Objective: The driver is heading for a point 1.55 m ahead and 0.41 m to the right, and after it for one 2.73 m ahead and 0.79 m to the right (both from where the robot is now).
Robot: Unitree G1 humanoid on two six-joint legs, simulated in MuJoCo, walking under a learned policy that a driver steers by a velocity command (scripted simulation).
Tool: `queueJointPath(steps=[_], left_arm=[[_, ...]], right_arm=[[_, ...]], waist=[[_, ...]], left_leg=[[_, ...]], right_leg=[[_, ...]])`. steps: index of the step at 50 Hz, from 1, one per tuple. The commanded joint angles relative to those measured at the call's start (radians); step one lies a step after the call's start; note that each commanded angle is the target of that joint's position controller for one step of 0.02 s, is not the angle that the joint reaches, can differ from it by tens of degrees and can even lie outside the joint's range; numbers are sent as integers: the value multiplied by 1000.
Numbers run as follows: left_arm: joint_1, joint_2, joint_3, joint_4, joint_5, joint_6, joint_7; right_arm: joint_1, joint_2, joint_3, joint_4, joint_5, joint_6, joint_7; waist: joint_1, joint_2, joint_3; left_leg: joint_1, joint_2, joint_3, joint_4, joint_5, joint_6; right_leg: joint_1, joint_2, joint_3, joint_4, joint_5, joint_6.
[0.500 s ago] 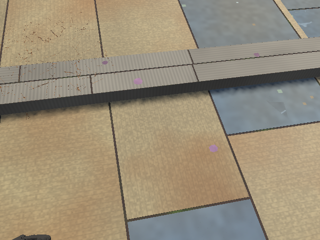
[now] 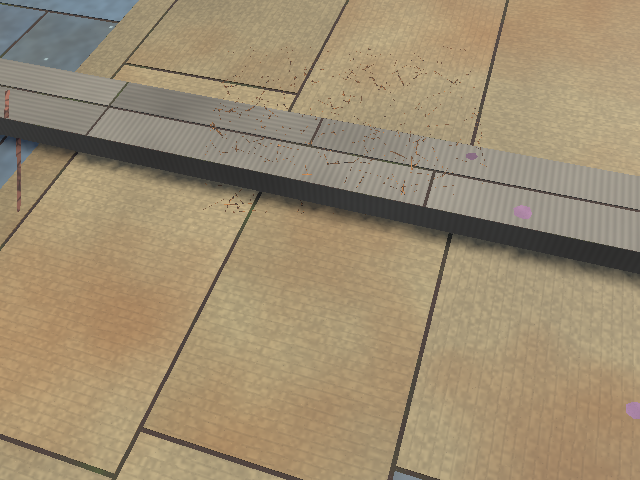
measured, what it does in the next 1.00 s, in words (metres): walks ahead, turning right: left foot, then right foot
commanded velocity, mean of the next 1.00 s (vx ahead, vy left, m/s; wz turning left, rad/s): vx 0.80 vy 0.00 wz -0.43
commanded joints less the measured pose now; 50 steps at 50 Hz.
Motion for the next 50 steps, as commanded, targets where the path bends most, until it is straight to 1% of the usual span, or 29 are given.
queueJointPath(steps=[1, 4, 6, 9, 10, 11, 12, 13, 14, 15, 17, 19, 21, 24, 27, 29, 30, 32, 33, 34, 35, 36, 38, 40, 41, 43, 45, 47, 50], left_arm=[[78, 212, 56, -50, -14, -17, 1], [100, 234, 63, -50, -25, -41, -14], [77, 227, 56, -42, -33, -54, -36], [66, 222, 45, -17, -57, -58, -66], [86, 187, 41, 1, 36, -30, -82], [86, 127, 23, -2, 40, -25, -88], [8, 20, -12, -53, 42, -28, -94], [-31, -15, -18, -103, 16, -37, -85], [-113, 65, -5, -149, 13, -41, -86], [-96, 113, 11, -129, 3, -44, -96], [63, 151, 25, -43, 13, -35, -122], [78, 138, 26, -20, 17, -14, -141], [31, 101, 14, -29, 9, -6, -147], [-61, 79, -3, -62, 10, -6, -155], [-153, 60, -27, -104, 11, -6, -165], [-145, 52, -38, -121, 0, -4, -153], [-92, 68, -34, -112, -4, -2, -142], [212, 146, -2, -39, -13, -4, -122], [416, 207, 30, 24, -6, -13, -105], [431, 260, 57, 49, -5, -9, -80], [315, 353, 72, 17, 15, 6, -79], [319, 337, 77, -10, -2, 6, -79], [304, 259, 59, 25, 3, -13, -64], [224, 212, 36, 13, 4, -42, -49], [220, 196, 27, 11, -4, -56, -51], [233, 203, 25, 12, -15, -79, -60], [254, 204, 28, 15, -12, -86, -62], [289, 217, 35, 28, -16, -85, -66], [318, 243, 43, 48, -27, -89, -61]], right_arm=[[-91, -60, -5, -119, 2, -25, 10], [-102, -32, 11, -116, -9, -44, 22], [-49, 10, 28, -79, -15, -61, 22], [21, 17, 31, -31, -9, -94, 28], [98, 24, 44, 11, -91, -72, 48], [235, 4, 28, 73, -96, -77, 45], [399, -70, 17, 89, -102, -93, 38], [366, -195, 2, 38, -105, -101, 15], [341, -189, -10, 47, -94, -101, -2], [240, -113, 20, 45, -84, -111, -2], [107, -46, 46, 35, -66, -129, 1], [126, -14, 56, 65, -66, -149, -2], [167, -6, 51, 104, -69, -161, 2], [204, 12, 51, 157, -73, -171, 0], [230, 2, 49, 208, -70, -173, -10], [231, -37, 45, 231, -67, -168, -18], [236, -68, 39, 239, -69, -159, -26], [165, -139, 17, 223, -85, -125, -35], [126, -152, 14, 204, -80, -118, -27], [112, -62, 35, 204, -84, -127, -6], [109, 59, 69, 94, -68, -152, 13], [-16, -15, 67, 46, -75, -181, 12], [-19, -26, 75, 52, -71, -204, 13], [17, -16, 84, 69, -104, -169, 13], [22, -9, 87, 71, -111, -147, 16], [-71, 5, 98, 32, -111, -124, 26], [-211, 28, 113, -21, -94, -126, 38], [-283, 51, 124, -41, -78, -132, 45], [-305, 25, 117, -51, -65, -142, 36]], waist=[[73, -232, -136], [72, -204, -112], [34, -189, -88], [-29, -189, -18], [-65, -139, -47], [-128, -32, -62], [-221, 195, -89], [-208, 222, -44], [-206, 123, -26], [-139, 87, 44], [-37, 115, 27], [-25, 84, 50], [-29, 41, 92], [-33, 23, 124], [-45, 1, 147], [-17, 19, 92], [18, 49, 37], [177, 106, -131], [265, 64, -219], [229, -92, -187], [85, -326, -196], [147, -141, -228], [49, 25, -39], [-36, 32, 18], [-51, 23, 31], [-40, 1, 75], [4, -26, 109], [52, -67, 84], [75, -108, 13]], left_leg=[[-181, 68, 46, -50, 1, -8], [-96, 78, 59, -165, -24, 30], [101, 45, 89, -319, -53, 63], [312, 3, 132, -574, -38, 105], [486, -64, 217, -726, 53, 126], [748, -75, 207, -719, 59, 127], [871, 201, -147, -850, -260, 129], [819, 407, -431, -939, -294, 161], [725, 456, -503, -982, -448, 221], [675, 387, -400, -988, -385, 196], [581, 277, -155, -1017, -169, 149], [544, 244, -22, -1051, -45, 149], [558, 234, 71, -1067, 53, 149], [593, 220, 190, -1086, 191, 146], [634, 205, 297, -1085, 472, 127], [673, 204, 353, -980, 1085, 109], [732, 218, 356, -880, 1365, 102], [718, 261, 335, -494, 1596, 124], [562, 246, 307, -194, 1419, 140], [270, 105, 292, 158, 557, 121], [-183, -95, 167, 493, -116, 63], [-285, -51, -33, 495, -25, 81], [-223, 46, -41, 293, 58, 86], [-105, 90, -40, 176, 36, 54], [-75, 104, -30, 121, 16, 37], [-49, 116, 24, -41, 58, 10], [-12, 95, 60, -248, 228, -3], [61, 48, 85, -436, 392, 8], [153, -4, 77, -574, 474, 44]], right_leg=[[289, -297, 242, -217, -187, -185], [218, -314, 229, -266, -367, -163], [79, -278, 163, -287, -349, -155], [-45, -258, 132, -228, -322, -168], [-107, -190, 53, -123, -388, -132], [-300, -109, 11, 77, -379, -106], [-519, -4, -19, 511, -461, -71], [-736, 93, 132, 700, -375, -66], [-792, 7, 222, 764, -231, -71], [-784, -13, 232, 764, -115, -56], [-620, -44, 178, 735, -1, -2], [-595, -43, 140, 778, 66, 12], [-648, -45, 125, 765, 115, 0], [-669, -55, 54, 661, 166, -38], [-586, -49, -66, 485, 150, -98], [-406, 27, -158, 385, 108, -156], [-336, 70, -182, 377, 62, -179], [-40, 130, -155, 396, -101, -227], [240, 151, -74, 301, -147, -257], [422, 54, 119, 230, -248, -288], [589, -177, 727, 18, -401, -450], [591, -216, 893, -130, -426, -454], [323, -196, 762, -209, -299, -373], [110, -98, 579, -209, -157, -343], [38, -67, 533, -222, -125, -341], [-83, -15, 455, -268, -55, -331], [-134, 30, 416, -284, 56, -297], [-95, 47, 398, -264, 258, -253], [62, 8, 419, -195, 553, -207]])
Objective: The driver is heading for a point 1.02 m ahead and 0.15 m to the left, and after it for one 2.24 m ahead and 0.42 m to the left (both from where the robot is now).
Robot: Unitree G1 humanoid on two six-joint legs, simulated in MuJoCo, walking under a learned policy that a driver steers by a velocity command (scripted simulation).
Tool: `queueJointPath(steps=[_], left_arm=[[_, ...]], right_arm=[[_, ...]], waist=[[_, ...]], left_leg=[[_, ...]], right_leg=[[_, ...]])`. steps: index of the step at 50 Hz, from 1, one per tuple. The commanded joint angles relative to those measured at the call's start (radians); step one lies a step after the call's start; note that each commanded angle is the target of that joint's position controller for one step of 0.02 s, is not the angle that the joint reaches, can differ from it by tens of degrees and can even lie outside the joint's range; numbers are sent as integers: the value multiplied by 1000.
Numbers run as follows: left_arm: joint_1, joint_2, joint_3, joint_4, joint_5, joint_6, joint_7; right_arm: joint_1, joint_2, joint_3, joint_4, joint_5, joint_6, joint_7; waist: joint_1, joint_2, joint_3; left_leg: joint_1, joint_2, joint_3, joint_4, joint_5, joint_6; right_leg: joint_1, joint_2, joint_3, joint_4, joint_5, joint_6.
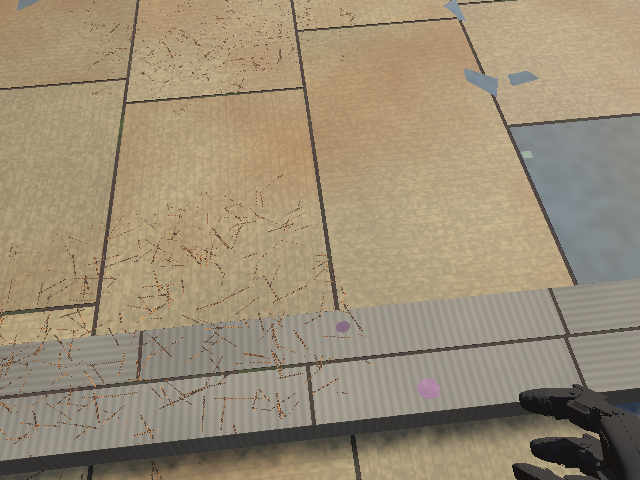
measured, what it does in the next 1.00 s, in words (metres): climbs, turning left: left foot, then right foot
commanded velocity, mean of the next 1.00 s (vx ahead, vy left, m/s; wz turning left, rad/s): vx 1.00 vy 0.00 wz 0.25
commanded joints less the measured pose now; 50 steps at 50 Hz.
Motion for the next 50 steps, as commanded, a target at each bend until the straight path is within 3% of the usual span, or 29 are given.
queueJointPath(steps=[1, 4, 5, 6, 7, 9, 12, 16, 20, 21, 22, 23, 24, 25, 26, 27, 28, 31, 34, 35, 36, 38, 39, 40, 41, 42, 44, 47, 50], left_arm=[[-42, 196, 50, -53, -7, -20, 12], [-182, 251, 61, -77, 20, -30, 10], [-205, 97, 22, -102, 28, -42, 10], [-88, -19, -19, -172, -28, -38, 11], [-77, 68, -21, -142, 2, -23, 20], [-192, 96, -16, -129, 39, -1, -4], [-263, 3, -47, -182, 63, 11, -36], [-419, 23, -70, -290, 83, 10, -44], [-522, -29, -112, -323, 57, -1, -54], [-470, 46, -85, -301, 70, -7, -32], [-427, 29, -91, -302, 73, -34, -19], [-238, 31, -79, -259, 65, -61, -7], [-19, 82, -49, -165, 53, -58, 18], [26, 145, -38, -111, 81, -40, 24], [140, 140, -27, -108, 97, -17, 20], [181, 159, -1, -92, 75, -2, 19], [131, 98, -13, -73, 82, -9, 15], [40, -89, -62, 36, 61, -45, -12], [-247, -52, -59, 4, 46, -79, 20], [-365, -33, -52, -33, 40, -83, 33], [-329, 58, -29, -60, -7, -105, 45], [-408, 254, 33, -103, -36, -111, 44], [-457, 206, 34, -109, -39, -97, 27], [-435, -13, -29, -120, 14, -84, -9], [-163, -71, -52, -275, 57, -87, -13], [-179, -30, -61, -291, 79, -90, -17], [-242, -33, -78, -304, 91, -72, 4], [-260, -16, -88, -349, 88, -1, 32], [-413, 18, -92, -418, 59, 3, 22]], right_arm=[[-42, -102, -29, -64, 11, -17, -11], [451, -241, -96, 63, 26, -19, -61], [641, -295, -119, 108, -7, -25, -83], [537, -359, -126, 86, -47, -26, -73], [383, -278, -130, 63, -33, -22, -59], [301, -116, -93, 79, -18, -20, -44], [413, -75, -76, 198, -6, -51, -31], [408, -117, -84, 239, 23, -69, -24], [434, -185, -103, 250, 31, -58, -22], [478, -168, -91, 272, 13, -43, -22], [566, -197, -95, 326, -9, -28, -28], [519, -221, -103, 338, 10, -18, -36], [432, -223, -118, 307, 39, -23, -28], [426, -78, -97, 277, 38, -43, -29], [456, -9, -81, 240, 78, -52, -47], [334, -51, -90, 195, 73, -42, -55], [225, -34, -94, 170, 64, -23, -60], [6, 118, -44, 14, 56, 22, -51], [77, 104, -23, -60, 27, 55, -16], [253, 64, -25, -1, 14, 54, -4], [389, 9, -41, 61, 7, 58, 5], [762, -147, -114, 171, 14, 64, -2], [783, -211, -144, 195, 37, 62, -7], [551, -228, -151, 172, 63, 66, -17], [374, -291, -146, 92, 46, 74, -28], [346, -253, -143, 71, 52, 76, -36], [359, -153, -116, 132, 28, 48, -53], [320, -144, -94, 160, 29, -13, -39], [295, -166, -104, 160, 47, -28, -45]], waist=[[-46, -57, -14], [-332, -65, -275], [-372, 96, -355], [-209, 414, -433], [-174, 302, -358], [-164, 51, -139], [-131, 71, -39], [-67, 73, 47], [-96, 54, 42], [-78, -50, -20], [-75, -11, -131], [37, 33, -217], [111, 33, -315], [24, -104, -249], [29, -135, -344], [111, -104, -361], [97, -125, -229], [-82, -177, 74], [-310, -172, 194], [-412, -123, 116], [-438, -74, -62], [-607, -136, -354], [-626, -56, -338], [-461, 272, -140], [-179, 382, -375], [-181, 170, -361], [-111, -58, 1], [-8, -118, 89], [-61, -62, 93]], left_leg=[[375, -117, 77, -133, 72, 27], [904, -115, 52, -101, -169, 49], [1124, 85, -146, -111, -471, 68], [1199, 369, -733, -352, -648, 138], [1069, 325, -813, -412, -882, 197], [794, 221, -493, -412, -665, 196], [636, 139, -301, -440, -367, 212], [591, 117, -190, -543, -148, 253], [427, 68, -64, -654, 197, 241], [666, -1, 3, -432, 680, 234], [740, 5, -20, -151, 965, 219], [644, -11, -57, 144, 935, 187], [434, -67, -72, 387, 471, 185], [12, -111, -58, 600, -461, 186], [-243, -130, -30, 835, -586, 178], [-368, -114, 43, 953, -502, 179], [-505, -109, 91, 1143, -515, 183], [-618, -92, 56, 1319, -644, 222], [-258, -85, 152, 910, -519, 217], [84, -125, 216, 726, -374, 219], [476, -182, 251, 614, -179, 211], [918, -276, 239, 521, -215, 204], [994, -241, 62, 269, -194, 292], [771, -244, -135, 80, -260, 370], [930, -29, -700, -116, -225, 492], [875, 33, -937, -335, -575, 506], [514, -4, -848, -362, -496, 442], [159, -115, -493, -330, -244, 388], [103, -227, -301, -442, -32, 364]], right_leg=[[-219, -181, 148, 1, 826, -26], [-296, -145, 139, 562, 973, 33], [-493, -72, 76, 918, 377, 35], [-742, -5, -28, 1139, -151, 56], [-816, -101, -54, 1181, -23, 38], [-790, -182, -96, 1107, 104, 52], [-786, -187, -47, 1056, 72, 68], [-934, -250, -132, 881, 117, 105], [-517, -202, -298, 548, 169, 114], [-565, -141, -355, 538, 0, 94], [-412, -100, -360, 422, -65, 92], [-128, -162, -244, 164, 213, 86], [200, -251, -182, 13, 340, 104], [481, -434, -78, 208, 780, 153], [692, -660, 28, 430, 1528, 88], [645, -626, 28, 328, 1218, 22], [538, -564, -5, 245, 965, 23], [56, -503, -207, 25, 696, 102], [-391, -411, -475, -209, 817, 159], [-545, -322, -587, -126, 1069, 161], [-627, -362, -507, -51, 1299, 96], [-509, -409, -396, 488, 1690, 63], [-558, -305, -366, 1027, 1109, 109], [-741, -79, -347, 1582, 2, 131], [-930, -82, -121, 1728, -35, 138], [-984, -114, -76, 1679, 29, 144], [-1060, -173, -106, 1635, -50, 168], [-895, -241, -110, 1307, -136, 183], [-637, -265, -199, 751, 117, 216]])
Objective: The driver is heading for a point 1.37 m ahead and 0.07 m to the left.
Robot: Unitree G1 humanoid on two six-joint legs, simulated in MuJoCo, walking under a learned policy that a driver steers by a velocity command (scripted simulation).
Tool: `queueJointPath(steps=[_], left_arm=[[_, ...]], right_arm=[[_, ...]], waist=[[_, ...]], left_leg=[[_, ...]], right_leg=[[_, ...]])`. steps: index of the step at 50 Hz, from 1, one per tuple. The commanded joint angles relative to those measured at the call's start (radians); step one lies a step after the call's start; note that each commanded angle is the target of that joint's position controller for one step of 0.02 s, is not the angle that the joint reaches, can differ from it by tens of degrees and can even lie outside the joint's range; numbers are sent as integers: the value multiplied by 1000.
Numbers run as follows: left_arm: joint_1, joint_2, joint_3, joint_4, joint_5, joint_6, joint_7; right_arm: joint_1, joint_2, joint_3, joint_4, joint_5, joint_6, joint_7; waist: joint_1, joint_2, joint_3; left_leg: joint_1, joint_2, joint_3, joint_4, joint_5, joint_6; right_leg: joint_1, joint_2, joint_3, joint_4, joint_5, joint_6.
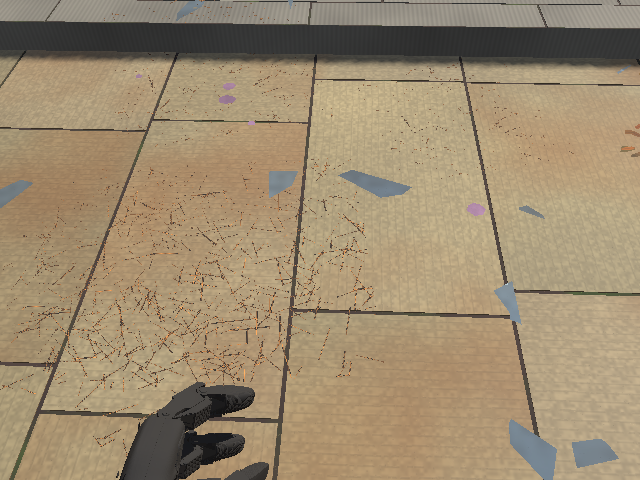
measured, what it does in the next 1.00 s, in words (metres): walks ahead: right foot, then left foot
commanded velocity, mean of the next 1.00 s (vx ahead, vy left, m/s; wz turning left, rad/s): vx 1.00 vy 0.00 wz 0.24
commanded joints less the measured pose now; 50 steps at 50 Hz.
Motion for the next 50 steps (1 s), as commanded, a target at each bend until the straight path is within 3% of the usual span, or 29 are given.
queueJointPath(steps=[1, 3, 5, 6, 7, 8, 9, 10, 11, 12, 13, 14, 17, 21, 24, 26, 28, 30, 31, 32, 33, 34, 35, 37, 40, 43, 46, 48, 50], left_arm=[[-7, 184, 52, -71, -31, 11, -2], [-25, 159, 48, -55, -51, 12, -5], [30, 209, 69, -24, -58, 7, 5], [107, 253, 91, -3, -68, 1, 19], [274, 295, 115, 41, -77, -6, 34], [494, 340, 147, 111, -69, -11, 51], [609, 362, 158, 149, -33, -12, 61], [421, 415, 169, 99, 8, -8, 49], [278, 318, 165, 63, 3, -6, 38], [235, 248, 148, 66, -10, -3, 29], [260, 234, 143, 101, -10, -6, 22], [302, 234, 142, 146, -15, -14, 23], [386, 207, 135, 239, -46, -42, 7], [418, 218, 130, 288, -40, -58, -3], [493, 239, 126, 336, -33, -56, -1], [533, 287, 127, 371, -43, -44, 7], [544, 347, 131, 406, -58, -26, 25], [450, 392, 136, 399, -65, -12, 31], [453, 298, 121, 365, -58, -15, 17], [569, 177, 99, 316, -93, -20, 9], [437, 295, 128, 292, -93, -16, 17], [373, 268, 125, 275, -90, -15, 11], [368, 234, 120, 289, -84, -7, 2], [424, 187, 117, 333, -59, 34, -17], [305, 155, 121, 292, -45, 68, -37], [172, 132, 110, 225, -56, 60, -54], [70, 150, 105, 195, -55, 49, -79], [107, 184, 114, 209, -55, 45, -85], [314, 255, 140, 260, -59, 50, -73]], right_arm=[[-154, -153, -46, -104, 17, -46, -8], [-104, -203, -67, -86, 19, -46, 5], [-87, -238, -87, -88, 13, -43, 7], [-103, -258, -96, -95, 5, -44, 8], [-164, -269, -99, -115, -3, -47, 16], [-218, -216, -89, -144, -6, -58, 20], [-229, -37, -40, -181, -27, -63, 19], [-80, -35, -20, -245, 30, -53, 17], [-95, -103, -24, -200, -2, -31, 6], [-161, -135, -32, -200, -23, -15, 18], [-213, -136, -34, -207, -32, -3, 34], [-249, -119, -31, -224, -37, 10, 53], [-294, -64, -8, -271, -33, 41, 81], [-416, -57, 11, -322, -27, 41, 86], [-519, -33, 37, -337, -22, 19, 98], [-554, -39, 44, -335, -22, 6, 96], [-456, -80, 32, -297, -40, 0, 74], [-65, -157, -9, -179, -49, -9, 33], [41, -241, -38, -137, -67, -9, 9], [12, -284, -50, -165, -79, -20, 1], [-6, -234, -57, -160, -47, -12, -4], [-60, -174, -41, -129, -39, -25, -4], [-94, -122, -34, -109, -33, -39, 0], [-124, -67, -22, -88, -25, -62, -4], [-112, -43, -18, -47, 2, -94, 9], [-139, -37, -13, -34, -7, -110, 15], [-108, -85, -17, -19, 4, -118, 0], [-75, -153, -30, -19, 6, -109, -16], [-118, -229, -51, -43, -11, -69, -35]], waist=[[49, -17, 145], [-6, 7, 37], [6, 33, -47], [55, 57, -106], [166, 46, -186], [258, 1, -270], [250, -216, -274], [81, -426, -318], [65, -234, -206], [68, -107, -102], [67, -17, -25], [59, -1, 19], [38, -68, 73], [32, -65, 122], [51, -28, 193], [47, -58, 188], [-33, -118, 96], [-250, -161, -80], [-224, -43, -205], [-90, 152, -376], [-153, -3, -319], [-101, 2, -110], [-55, -17, 10], [24, -4, 89], [51, 41, 170], [70, 87, 199], [52, 20, 200], [76, 56, 129], [200, 124, -3]], left_leg=[[-379, 123, -223, -406, 472, 80], [-187, 160, -247, -400, 631, 50], [38, 181, -286, -259, 889, 6], [99, 194, -309, -125, 977, -23], [91, 193, -296, 91, 977, -53], [-49, 170, -252, 345, 804, -74], [-309, 114, -169, 632, -84, -64], [-523, 96, -77, 783, -98, -85], [-566, 194, -43, 812, 46, -83], [-548, 233, -9, 779, 113, -93], [-532, 263, 0, 755, 128, -104], [-531, 293, 0, 729, 129, -108], [-577, 345, 18, 696, 179, -115], [-545, 300, 83, 522, 332, -120], [-437, 243, 168, 206, 379, -81], [-303, 183, 246, 76, 344, -48], [-106, 130, 270, 30, 255, -27], [328, 198, 123, -106, 249, 22], [580, 405, -94, -87, 34, 33], [798, 719, -579, -147, 8, 105], [675, 685, -577, -284, -64, 109], [501, 632, -431, -347, -38, 86], [339, 591, -315, -404, 44, 56], [143, 526, -125, -484, 112, 2], [83, 487, 70, -550, 297, -46], [33, 403, 290, -562, 540, -98], [74, 399, 382, -588, 784, -131], [219, 428, 391, -463, 1207, -162], [284, 468, 374, -154, 1509, -172]], right_leg=[[405, 8, -124, -518, 284, 23], [516, 69, -148, -689, 432, 11], [567, 129, -132, -812, 390, -3], [648, 138, -116, -833, 339, -5], [811, 121, -108, -865, 308, -8], [1062, 44, -72, -818, 218, -22], [1251, -180, 144, -807, -10, -9], [1250, -353, 721, -1061, -213, -88], [1091, -333, 700, -1120, -443, -149], [958, -283, 531, -1117, -396, -151], [856, -244, 398, -1125, -243, -133], [803, -204, 274, -1137, -132, -109], [768, -169, 37, -1163, 197, -57], [715, -102, -203, -1214, 562, -22], [710, -83, -273, -1296, 717, -24], [769, -108, -280, -1291, 1082, -48], [844, -145, -265, -1096, 1482, -78], [708, -150, -226, -608, 1379, -111], [492, -41, -214, -230, 594, -126], [187, 76, -104, 129, -139, -124], [84, 57, -55, 154, 10, -139], [51, 17, -61, 82, 85, -135], [81, -18, -62, 7, 106, -128], [180, -51, -52, -45, 113, -102], [99, -87, -73, -121, 164, -86], [113, -71, -141, -305, 363, -102], [262, 4, -262, -570, 543, -149], [360, 92, -328, -630, 536, -176], [572, 167, -331, -621, 375, -206]])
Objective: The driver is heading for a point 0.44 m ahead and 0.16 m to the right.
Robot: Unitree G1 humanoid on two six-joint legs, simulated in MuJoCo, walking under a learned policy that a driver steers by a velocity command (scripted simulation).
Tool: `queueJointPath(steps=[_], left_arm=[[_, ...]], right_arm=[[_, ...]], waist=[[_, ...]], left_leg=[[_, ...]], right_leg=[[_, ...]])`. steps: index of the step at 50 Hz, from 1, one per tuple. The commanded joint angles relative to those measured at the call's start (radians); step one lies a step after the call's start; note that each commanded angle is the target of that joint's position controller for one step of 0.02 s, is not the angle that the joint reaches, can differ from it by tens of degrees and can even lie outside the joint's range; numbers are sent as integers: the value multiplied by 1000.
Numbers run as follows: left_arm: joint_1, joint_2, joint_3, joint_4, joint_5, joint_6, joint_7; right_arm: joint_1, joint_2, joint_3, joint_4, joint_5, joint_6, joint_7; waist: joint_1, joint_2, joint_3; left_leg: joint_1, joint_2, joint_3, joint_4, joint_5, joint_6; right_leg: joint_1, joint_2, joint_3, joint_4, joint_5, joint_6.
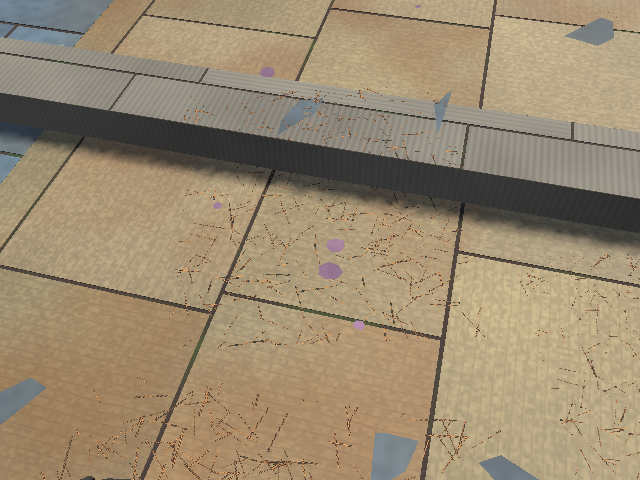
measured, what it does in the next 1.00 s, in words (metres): walks ahead, turning right: right foot, then left foot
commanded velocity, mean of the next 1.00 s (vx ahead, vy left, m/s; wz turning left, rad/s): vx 0.49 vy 0.00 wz -0.44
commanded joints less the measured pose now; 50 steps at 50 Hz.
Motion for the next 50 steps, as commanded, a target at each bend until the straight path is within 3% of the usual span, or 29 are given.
queueJointPath(steps=[1, 2, 3, 4, 5, 6, 7, 10, 13, 16, 19, 20, 21, 22, 23, 24, 25, 26, 27, 28, 30, 34, 39, 41, 42, 43, 44, 46, 50], left_arm=[[474, 133, 50, 78, 1, 5, 14], [614, 184, 81, 121, -2, 9, 36], [515, 246, 105, 126, -20, 23, 55], [430, 357, 123, 69, 16, 32, 55], [402, 303, 122, 30, 11, 31, 63], [382, 225, 103, 50, 10, 24, 73], [360, 186, 91, 67, 5, 12, 75], [303, 150, 68, 53, -5, -31, 77], [297, 164, 73, 39, -8, -52, 70], [360, 155, 78, 72, -28, -48, 63], [442, 146, 75, 110, -27, -46, 71], [465, 61, 58, 112, -61, -35, 98], [431, 111, 62, 112, -48, -26, 112], [350, 152, 74, 85, -36, -16, 118], [258, 113, 59, 28, -10, -12, 117], [436, 80, 65, 7, -49, -29, 109], [543, 101, 55, 33, -37, -29, 114], [484, 113, 50, 57, -21, -21, 110], [368, 103, 45, 40, -1, -17, 98], [290, 79, 38, 18, 8, -10, 84], [283, 42, 29, 11, 25, 23, 62], [308, -2, 6, 21, 21, 49, 61], [203, 8, -13, 30, 15, 57, 68], [178, 9, -19, 33, 28, 50, 73], [164, 27, -21, 24, 36, 43, 77], [152, 79, -18, 8, 46, 32, 88], [87, 103, -8, 11, 20, 33, 95], [32, 23, -29, 21, 5, 21, 94], [116, 17, -21, 79, -6, 13, 95]], right_arm=[[-193, -245, -54, -133, -18, 27, -25], [-219, -235, -54, -137, -21, 41, -14], [-242, -78, -15, -166, -36, 27, 11], [-119, -53, 8, -285, -5, 6, 13], [-192, -98, 16, -295, -23, -21, 10], [-241, -123, 15, -294, -23, -33, 11], [-275, -109, 20, -301, -34, -28, 11], [-262, -86, 35, -302, -63, 43, 15], [-430, -58, 53, -378, -48, 55, 29], [-484, -11, 69, -383, -30, 37, 37], [-491, -26, 59, -377, -31, 22, 24], [-563, -88, 11, -422, 20, -13, 16], [-491, -121, -7, -408, 30, -26, 11], [-353, -140, -21, -369, 23, -38, 7], [-130, -165, -27, -310, 4, -39, 7], [10, -210, -15, -257, -69, -22, 4], [35, -187, -28, -250, -36, -5, 19], [-73, -136, -27, -286, -19, 5, 16], [-164, -51, -4, -288, -15, 14, 10], [-179, -15, 13, -259, -13, 19, 5], [-155, -35, 11, -207, -4, 21, 4], [-217, -69, 7, -176, -22, 15, 24], [-194, -80, 2, -146, -8, 56, 38], [-180, -67, 7, -141, -6, 79, 31], [-156, -48, 12, -138, -13, 87, 28], [-116, -10, 18, -148, -14, 91, 28], [-41, 11, 24, -122, 10, 104, 20], [-87, -22, 12, -99, 2, 113, 16], [-81, -36, 7, -59, -6, 98, 16]], waist=[[314, 139, -186], [372, 75, -226], [255, -212, -105], [120, -307, -327], [160, -86, -324], [121, 52, -156], [71, 115, -73], [-11, 117, 4], [25, 72, 57], [94, 36, 25], [146, -26, -39], [133, -16, -68], [65, -42, -122], [-25, -84, -181], [-122, -83, -323], [-45, 230, -453], [-27, 225, -628], [-27, 155, -574], [-15, 76, -416], [-2, 57, -294], [33, 66, -203], [105, 131, -209], [66, 156, -176], [64, 116, -123], [57, 60, -92], [21, -79, -76], [-24, -197, -68], [-31, -120, -8], [-6, -46, -4]], left_leg=[[-320, 263, -45, 552, 1561, 58], [-444, 207, -47, 922, 1240, 60], [-790, -3, -87, 1346, 76, 31], [-1120, -55, -293, 1585, -73, -2], [-1189, 6, -393, 1520, 20, 17], [-1175, 58, -402, 1383, 90, 24], [-1111, 100, -397, 1269, 104, 16], [-946, 158, -380, 1071, 70, -32], [-870, 164, -317, 760, 254, -56], [-756, 78, -236, 456, 576, -18], [-688, 4, -234, 312, 657, 29], [-636, -32, -309, 230, 620, 20], [-605, -40, -291, 199, 655, 21], [-474, -11, -287, 160, 770, 37], [-193, 130, -386, 263, 956, 82], [96, 498, -716, 426, 1734, 281], [210, 568, -924, 425, 1707, 372], [91, 517, -874, 338, 1362, 371], [-96, 412, -744, 265, 1185, 316], [-209, 351, -649, 231, 1120, 278], [-407, 293, -548, 166, 1113, 235], [-599, 244, -409, 118, 1133, 226], [-694, 218, -407, 83, 587, 191], [-772, 195, -431, 100, 247, 141], [-808, 176, -437, 118, 124, 101], [-813, 105, -378, 237, 43, 58], [-634, 28, -295, 255, 64, 41], [-474, 46, -322, 223, 213, 34], [-516, 98, -373, 163, 232, 37]], right_leg=[[686, 137, -17, 15, -147, -68], [871, 129, 63, -72, -213, -105], [941, 26, 257, -68, -111, -145], [1189, -184, 831, -273, -283, -376], [1147, -232, 1008, -470, -508, -359], [958, -211, 952, -521, -544, -291], [787, -169, 855, -519, -460, -248], [455, -51, 637, -539, -300, -216], [320, 34, 526, -590, -193, -188], [415, 89, 402, -485, 301, -76], [597, 68, 416, -390, 475, 1], [646, 44, 502, -293, 368, 26], [730, 30, 492, -223, 427, 42], [733, 44, 456, -64, 461, 78], [600, 68, 422, 219, 253, 125], [334, 272, 273, 628, -659, 156], [200, 237, 346, 787, -721, 147], [156, 170, 349, 797, -605, 150], [154, 135, 303, 709, -525, 158], [127, 115, 307, 635, -528, 160], [240, 104, 292, 491, -517, 163], [421, 93, 222, 221, -451, 161], [581, 61, 164, -54, -292, 144], [654, 53, 173, -215, -306, 116], [670, -5, 249, -306, -303, 97], [647, -172, 449, -424, -284, 65], [404, -244, 515, -510, -440, -2], [273, -114, 421, -520, -601, 63], [377, -44, 342, -457, -456, 99]])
